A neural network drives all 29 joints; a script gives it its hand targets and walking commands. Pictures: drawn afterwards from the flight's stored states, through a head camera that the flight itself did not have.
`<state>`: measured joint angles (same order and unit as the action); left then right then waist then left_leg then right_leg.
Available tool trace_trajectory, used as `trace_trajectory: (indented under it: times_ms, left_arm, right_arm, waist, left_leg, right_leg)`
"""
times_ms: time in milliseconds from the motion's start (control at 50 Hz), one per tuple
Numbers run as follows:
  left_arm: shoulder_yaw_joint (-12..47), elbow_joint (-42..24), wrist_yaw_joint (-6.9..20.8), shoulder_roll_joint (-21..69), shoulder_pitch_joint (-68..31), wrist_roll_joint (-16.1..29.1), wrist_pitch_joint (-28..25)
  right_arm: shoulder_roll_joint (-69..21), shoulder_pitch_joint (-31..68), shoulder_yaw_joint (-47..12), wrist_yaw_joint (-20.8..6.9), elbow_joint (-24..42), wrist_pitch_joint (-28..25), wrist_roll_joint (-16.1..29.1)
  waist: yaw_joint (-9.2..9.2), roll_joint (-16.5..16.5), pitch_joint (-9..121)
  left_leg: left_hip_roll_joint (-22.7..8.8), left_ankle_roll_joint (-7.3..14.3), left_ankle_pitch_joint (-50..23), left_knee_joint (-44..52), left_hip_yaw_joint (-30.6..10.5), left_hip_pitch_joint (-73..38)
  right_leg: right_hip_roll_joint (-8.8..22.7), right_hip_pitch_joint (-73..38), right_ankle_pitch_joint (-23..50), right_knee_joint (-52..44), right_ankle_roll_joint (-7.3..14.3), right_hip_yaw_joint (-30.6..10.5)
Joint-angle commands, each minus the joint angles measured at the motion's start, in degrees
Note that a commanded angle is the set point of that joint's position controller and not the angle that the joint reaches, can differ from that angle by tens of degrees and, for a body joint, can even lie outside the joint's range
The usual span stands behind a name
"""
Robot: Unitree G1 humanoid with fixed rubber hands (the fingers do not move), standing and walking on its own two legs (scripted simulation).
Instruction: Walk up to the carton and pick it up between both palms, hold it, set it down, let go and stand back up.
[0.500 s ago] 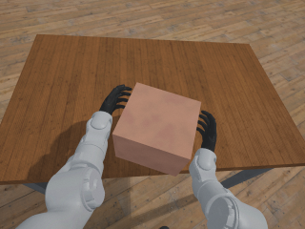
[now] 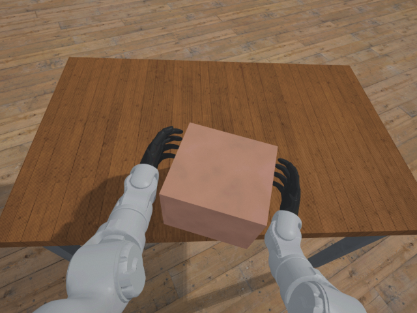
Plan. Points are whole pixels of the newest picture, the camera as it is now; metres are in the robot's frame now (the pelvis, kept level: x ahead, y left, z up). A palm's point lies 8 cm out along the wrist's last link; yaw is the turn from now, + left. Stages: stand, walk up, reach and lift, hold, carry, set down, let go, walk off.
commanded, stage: reach and lift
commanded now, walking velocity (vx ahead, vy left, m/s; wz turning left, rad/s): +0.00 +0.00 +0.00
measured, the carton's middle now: (218, 186) +0.37 -0.03 -0.04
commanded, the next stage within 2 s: none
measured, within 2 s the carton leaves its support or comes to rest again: neither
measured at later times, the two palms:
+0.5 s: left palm (151, 144) +0.41 +0.10 +0.07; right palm (296, 180) +0.34 -0.17 +0.04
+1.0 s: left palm (130, 132) +0.39 +0.13 +0.14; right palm (300, 158) +0.34 -0.16 +0.11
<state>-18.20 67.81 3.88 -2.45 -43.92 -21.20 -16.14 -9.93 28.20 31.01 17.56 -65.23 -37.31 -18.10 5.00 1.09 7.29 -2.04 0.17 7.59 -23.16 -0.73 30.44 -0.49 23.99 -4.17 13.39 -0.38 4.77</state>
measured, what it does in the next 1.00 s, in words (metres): stands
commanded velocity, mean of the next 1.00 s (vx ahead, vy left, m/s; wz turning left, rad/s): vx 0.00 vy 0.00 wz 0.00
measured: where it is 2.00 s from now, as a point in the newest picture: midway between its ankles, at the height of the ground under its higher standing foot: outside the picture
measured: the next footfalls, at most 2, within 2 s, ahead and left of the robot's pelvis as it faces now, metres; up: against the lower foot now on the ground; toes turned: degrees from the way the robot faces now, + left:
none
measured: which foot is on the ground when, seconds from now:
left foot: down 0.00-1.00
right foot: down 0.00-1.00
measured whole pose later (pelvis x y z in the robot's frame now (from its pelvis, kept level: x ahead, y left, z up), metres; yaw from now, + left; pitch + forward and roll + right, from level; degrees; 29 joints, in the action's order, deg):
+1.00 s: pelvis +0.01 +0.00 +0.01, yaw -1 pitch -6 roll -1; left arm -17.7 21.3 3.8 6.1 -34.9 -22.0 22.2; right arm -2.9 27.1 6.3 13.5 -39.1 -6.2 3.4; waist 2.7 5.2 -4.2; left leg -1.1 0.3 8.5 -16.9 1.8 2.0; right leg 0.8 -1.4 -7.1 12.2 -0.7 3.6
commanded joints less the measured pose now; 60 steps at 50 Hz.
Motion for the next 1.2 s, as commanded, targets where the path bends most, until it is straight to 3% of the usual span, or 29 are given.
trace_trajectory:
  times_ms: [0,120,220,300,400,600,760,900,1040,1180]
  left_arm:
    - [15.85,-2.66,4.34,38.99,-26.38,-1.18,-6.73]
    - [11.27,0.21,5.00,36.70,-23.04,-2.52,-1.63]
    - [10.49,-5.04,5.58,38.41,-20.65,-2.40,3.03]
    - [13.49,-11.25,5.88,40.88,-18.27,-0.91,4.11]
    - [18.25,-18.71,6.04,41.94,-15.91,0.77,6.79]
    - [23.07,-31.89,6.52,41.37,-14.91,2.90,19.13]
    - [23.27,-39.54,6.13,39.48,-14.50,3.87,30.31]
    - [22.44,-45.89,6.51,37.67,-11.87,2.67,37.88]
    - [26.43,-54.50,6.15,37.28,-10.36,3.76,42.55]
    - [30.01,-61.84,5.20,36.33,-8.99,5.83,45.15]
  right_arm:
    - [-31.90,35.84,-24.06,-8.41,3.68,-3.86,-4.69]
    - [-30.32,34.07,-27.26,-8.35,6.40,0.98,-1.95]
    - [-28.27,34.82,-30.49,-8.13,11.60,2.56,0.79]
    - [-28.11,35.28,-35.37,-8.37,15.72,2.47,3.69]
    - [-28.36,33.37,-40.72,-8.05,19.54,4.46,7.59]
    - [-25.38,34.28,-45.45,-7.15,30.14,13.68,14.36]
    - [-20.63,38.20,-46.22,-8.81,39.03,21.92,18.21]
    - [-16.54,36.73,-44.34,-10.53,41.73,27.37,19.95]
    - [-14.80,38.12,-46.06,-11.53,47.53,30.31,22.14]
    - [-15.19,38.87,-50.60,-11.34,52.19,33.63,24.42]
  waist:
    - [-0.49,-6.72,32.36]
    - [-3.58,-0.64,17.15]
    - [-4.31,0.40,16.93]
    - [-4.09,-0.29,20.98]
    - [-3.05,-0.43,20.12]
    - [-1.93,-0.65,12.35]
    - [-2.84,-0.13,9.65]
    - [-1.59,-1.01,5.05]
    - [-0.14,-1.87,6.85]
    - [-0.37,-1.66,9.30]
  left_leg:
    - [0.72,-3.21,-18.49,-2.25,2.60,-27.55]
    - [1.46,0.89,-4.63,4.28,4.44,-22.96]
    - [1.52,0.96,-9.31,5.86,5.65,-26.61]
    - [1.25,-0.36,-19.23,4.13,5.24,-31.45]
    - [1.17,-1.02,-23.21,3.18,4.52,-34.85]
    - [1.89,-0.78,-16.09,4.54,4.31,-35.45]
    - [2.64,0.03,-8.39,6.34,5.19,-35.61]
    - [2.48,-0.58,-6.15,7.29,5.15,-37.67]
    - [2.03,-2.28,-14.49,4.67,4.15,-41.72]
    - [2.33,-2.71,-19.92,2.99,3.18,-42.60]
  right_leg:
    - [-2.46,-7.61,12.72,0.55,1.42,2.73]
    - [-0.61,-15.85,6.65,-0.84,-0.87,0.95]
    - [-0.76,-21.60,14.18,-1.55,-1.20,0.28]
    - [-1.31,-24.92,23.02,-1.01,-0.97,0.56]
    - [-1.52,-26.78,25.42,-1.34,-0.75,0.75]
    - [-1.20,-27.83,15.73,-2.65,-0.84,0.69]
    - [-1.42,-26.83,5.73,-2.35,-1.16,1.57]
    - [-1.89,-24.62,0.16,-2.30,-1.31,2.96]
    - [-2.85,-24.94,3.81,-1.16,-0.82,4.13]
    - [-2.92,-27.40,9.05,-0.01,-0.77,3.43]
